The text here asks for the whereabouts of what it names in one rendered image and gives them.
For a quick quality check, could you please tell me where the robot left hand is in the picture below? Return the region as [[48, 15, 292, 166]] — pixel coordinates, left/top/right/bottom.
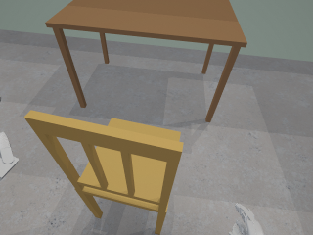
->
[[0, 95, 19, 181]]

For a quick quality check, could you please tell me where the robot right hand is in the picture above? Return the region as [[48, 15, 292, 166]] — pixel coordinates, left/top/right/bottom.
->
[[229, 203, 264, 235]]

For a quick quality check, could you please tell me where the chair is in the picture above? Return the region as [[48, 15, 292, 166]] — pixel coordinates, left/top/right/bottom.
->
[[24, 110, 184, 235]]

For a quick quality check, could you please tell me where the table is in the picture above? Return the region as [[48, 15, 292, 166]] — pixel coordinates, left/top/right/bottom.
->
[[45, 0, 247, 122]]

